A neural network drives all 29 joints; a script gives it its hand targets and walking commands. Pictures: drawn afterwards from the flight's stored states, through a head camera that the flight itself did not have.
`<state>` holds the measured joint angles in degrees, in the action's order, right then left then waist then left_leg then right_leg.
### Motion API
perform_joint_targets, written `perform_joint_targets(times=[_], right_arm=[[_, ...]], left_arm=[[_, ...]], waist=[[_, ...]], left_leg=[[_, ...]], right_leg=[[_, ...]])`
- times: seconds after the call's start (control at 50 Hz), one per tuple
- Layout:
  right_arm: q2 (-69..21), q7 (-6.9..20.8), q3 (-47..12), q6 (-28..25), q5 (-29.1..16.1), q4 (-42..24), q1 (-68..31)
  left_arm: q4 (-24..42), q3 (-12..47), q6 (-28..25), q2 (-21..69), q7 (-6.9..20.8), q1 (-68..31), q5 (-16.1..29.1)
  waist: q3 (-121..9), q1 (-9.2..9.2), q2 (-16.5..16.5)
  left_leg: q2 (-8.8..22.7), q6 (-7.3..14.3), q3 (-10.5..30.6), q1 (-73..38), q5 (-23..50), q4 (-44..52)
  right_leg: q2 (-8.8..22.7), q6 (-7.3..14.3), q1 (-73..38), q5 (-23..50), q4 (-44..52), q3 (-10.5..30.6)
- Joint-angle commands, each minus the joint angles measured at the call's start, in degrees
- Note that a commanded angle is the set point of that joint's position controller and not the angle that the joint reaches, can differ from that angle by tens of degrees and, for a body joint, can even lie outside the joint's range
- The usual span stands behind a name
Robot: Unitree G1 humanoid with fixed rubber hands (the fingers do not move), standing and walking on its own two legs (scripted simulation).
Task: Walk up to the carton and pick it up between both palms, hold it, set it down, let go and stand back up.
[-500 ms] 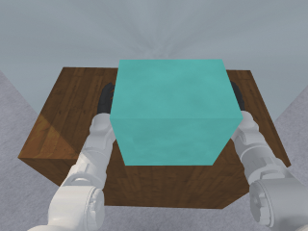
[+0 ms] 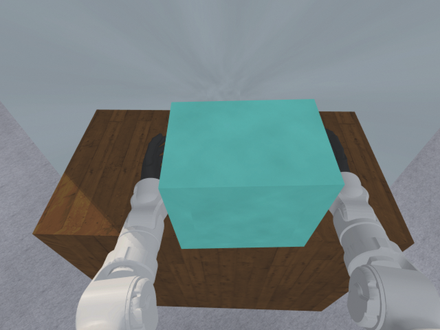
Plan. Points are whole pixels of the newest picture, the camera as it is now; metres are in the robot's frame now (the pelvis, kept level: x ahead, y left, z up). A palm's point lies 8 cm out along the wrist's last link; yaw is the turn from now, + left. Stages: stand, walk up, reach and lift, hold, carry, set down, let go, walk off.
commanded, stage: reach and lift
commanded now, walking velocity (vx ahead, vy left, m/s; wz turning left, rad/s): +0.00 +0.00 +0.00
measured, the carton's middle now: (242, 179) +0.40 +0.02 +0.05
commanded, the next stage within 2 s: none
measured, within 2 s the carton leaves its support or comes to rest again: leaves its support in 0.78 s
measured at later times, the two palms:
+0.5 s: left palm (153, 177) +0.38 +0.19 +0.06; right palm (336, 173) +0.42 -0.15 +0.07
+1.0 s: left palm (154, 174) +0.38 +0.19 +0.07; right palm (345, 173) +0.40 -0.16 +0.09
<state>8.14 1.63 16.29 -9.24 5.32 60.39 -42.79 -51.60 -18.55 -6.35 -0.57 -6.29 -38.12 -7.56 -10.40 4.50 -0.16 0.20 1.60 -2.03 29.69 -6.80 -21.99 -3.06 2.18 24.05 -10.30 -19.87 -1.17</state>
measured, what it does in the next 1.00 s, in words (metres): stands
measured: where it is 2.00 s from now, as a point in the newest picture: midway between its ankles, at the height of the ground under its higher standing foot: outside the picture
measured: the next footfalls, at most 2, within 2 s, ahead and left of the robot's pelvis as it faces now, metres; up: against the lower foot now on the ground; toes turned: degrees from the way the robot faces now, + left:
none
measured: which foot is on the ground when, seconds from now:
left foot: down 0.00-1.00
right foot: down 0.00-1.00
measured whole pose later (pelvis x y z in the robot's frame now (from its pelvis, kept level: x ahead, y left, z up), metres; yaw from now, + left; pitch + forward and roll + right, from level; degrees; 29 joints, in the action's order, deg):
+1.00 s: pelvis +0.00 +0.00 +0.01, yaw +0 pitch +12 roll -1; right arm 6.9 -2.1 14.3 -19.1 7.2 59.5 -37.2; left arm -52.5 -18.1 -13.1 -0.6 -4.6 -35.4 -7.5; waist -10.8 3.3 -2.0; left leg 0.2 1.5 -2.8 24.6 -5.0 -17.4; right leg -2.8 2.3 19.3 -8.6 -15.7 -1.3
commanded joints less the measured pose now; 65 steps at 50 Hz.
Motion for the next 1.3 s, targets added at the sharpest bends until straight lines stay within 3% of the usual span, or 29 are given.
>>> perform_joint_targets(times=[0.0, 0.1, 0.16, 0.18, 0.3, 0.42, 0.48, 0.5, 0.6, 0.72, 0.82, 0.9, 0.98, 1.1, 1.18, 1.24, 1.28], right_arm=[[-33.2, 7.4, -12.3, -5.5, 4.0, -9.6, -38.8], [-35.0, 7.0, -12.3, -5.9, 4.4, -10.1, -39.5], [-35.2, 7.0, -11.8, -6.0, 4.6, -9.8, -39.1], [-35.3, 6.9, -11.8, -6.0, 4.8, -9.5, -38.7], [-37.2, 6.7, -13.4, -6.0, 4.2, -10.4, -37.0], [-37.1, 6.2, -14.9, -6.6, 3.0, -11.8, -37.4], [-38.4, 5.7, -16.8, -7.3, 2.2, -14.9, -39.2], [-38.6, 5.4, -17.5, -7.7, 2.3, -15.1, -38.8], [-39.9, 4.6, -20.3, -9.0, 2.1, -16.8, -38.1], [-39.5, 4.2, -20.5, -11.7, 3.5, -17.9, -38.3], [-39.4, 3.5, -21.3, -14.5, 5.1, -17.3, -38.5], [-38.9, 3.4, -21.0, -16.9, 6.0, -15.9, -40.2], [-37.2, 3.3, -20.4, -18.7, 6.1, -14.8, -42.3], [-34.1, 3.2, -17.0, -19.0, 7.4, -9.5, -41.9], [-32.9, 2.8, -15.5, -17.3, 7.5, -7.5, -42.3], [-32.1, 3.1, -14.7, -15.4, 6.1, -7.0, -42.4], [-32.7, 3.0, -16.3, -14.0, 4.3, -9.6, -43.0]], left_arm=[[7.3, 17.3, -2.6, 29.8, 7.2, -41.3, -1.8], [6.8, 17.4, -3.6, 30.1, 7.3, -42.7, -1.1], [7.2, 18.3, -3.9, 30.8, 7.2, -43.2, -0.3], [7.5, 18.8, -3.9, 31.0, 7.2, -43.4, -0.2], [8.0, 18.0, -3.5, 31.1, 7.4, -40.9, -1.0], [8.5, 19.6, -2.8, 32.6, 7.5, -39.8, -0.3], [9.5, 20.8, -3.1, 33.9, 7.4, -40.9, 0.7], [10.2, 21.8, -3.4, 34.3, 7.4, -41.1, 1.1], [10.8, 22.1, -5.3, 34.7, 7.2, -41.0, 1.0], [12.4, 23.3, -6.7, 35.8, 7.1, -41.3, 0.3], [11.6, 22.2, -9.0, 34.7, 7.5, -43.1, -0.6], [10.7, 20.8, -10.0, 34.6, 7.5, -44.0, -2.2], [10.9, 21.3, -10.3, 35.1, 7.2, -44.5, -2.1], [9.8, 19.7, -9.6, 33.2, 6.9, -46.1, -4.0], [8.5, 18.4, -6.7, 31.4, 7.3, -45.7, -4.5], [11.7, 21.7, -4.6, 33.4, 6.4, -47.4, -3.2], [14.3, 24.6, -3.0, 34.4, 6.0, -48.1, -1.3]], waist=[[-31.8, -0.40, -2.3], [-30.3, -0.26, -1.9], [-30.2, -1.11, -2.1], [-30.8, -1.64, -2.2], [-30.7, -0.51, -0.7], [-29.6, -1.14, 0.3], [-32.7, -1.11, -0.6], [-33.6, -1.86, -0.9], [-34.8, -1.15, -1.3], [-36.7, -2.20, -1.5], [-37.7, -1.68, -2.7], [-37.6, -0.06, -1.9], [-37.6, -0.07, -2.2], [-33.8, 0.27, -0.1], [-29.5, -0.07, -1.4], [-32.7, -1.62, 1.4], [-35.5, -2.45, 2.6]], left_leg=[[1.7, -3.8, -1.2, -24.7, 18.9, 0.5], [1.4, -3.7, -1.8, -23.0, 15.8, 2.0], [1.7, -4.1, -1.5, -25.4, 16.6, 1.6], [1.7, -4.0, -1.6, -25.9, 16.5, 1.6], [1.5, -3.7, -1.5, -25.6, 18.8, 1.7], [1.7, -4.3, -0.9, -25.4, 21.1, 1.0], [1.5, -3.8, -0.5, -24.9, 21.1, 1.1], [1.6, -3.9, -0.3, -25.2, 21.9, 0.9], [1.3, -3.7, -0.3, -23.0, 22.9, 1.1], [1.7, -4.0, -0.3, -24.3, 24.6, 0.7], [1.6, -3.1, -0.9, -21.2, 21.2, 2.1], [1.8, -3.1, -2.0, -22.2, 22.0, 2.5], [2.2, -3.4, -2.3, -25.1, 22.9, 2.0], [2.5, -3.8, -3.2, -27.1, 18.2, 3.3], [2.3, -2.9, -3.9, -27.6, 13.6, 4.7], [2.6, -4.1, -3.2, -32.1, 15.4, 3.8], [2.3, -4.3, -2.8, -34.7, 18.4, 2.3]], right_leg=[[2.9, -3.9, -17.0, 25.9, -0.3, -0.8], [3.5, -4.2, -19.0, 24.7, 0.5, -0.3], [3.2, -4.0, -16.7, 23.1, 1.5, -0.7], [3.2, -4.0, -16.6, 23.3, 1.6, -0.7], [3.7, -4.2, -18.8, 26.4, 1.4, -0.4], [3.7, -4.0, -19.2, 29.3, 1.3, -0.2], [3.6, -4.4, -20.6, 31.5, 0.7, -0.2], [3.7, -4.6, -21.1, 34.0, 0.3, -0.2], [3.9, -5.1, -23.7, 38.2, -0.9, 0.0], [3.3, -4.4, -22.5, 38.0, -0.6, -0.7], [4.2, -5.0, -24.9, 40.4, -1.5, -0.5], [4.0, -4.3, -24.2, 38.3, -0.9, -0.9], [2.9, -2.9, -21.0, 32.1, 0.7, -1.9], [3.0, -1.4, -16.0, 20.8, 3.3, -2.4], [3.3, -1.5, -14.9, 15.0, 5.1, -2.4], [2.6, -0.5, -10.7, 11.1, 6.1, -3.1], [2.5, -0.4, -9.9, 12.7, 6.5, -2.8]])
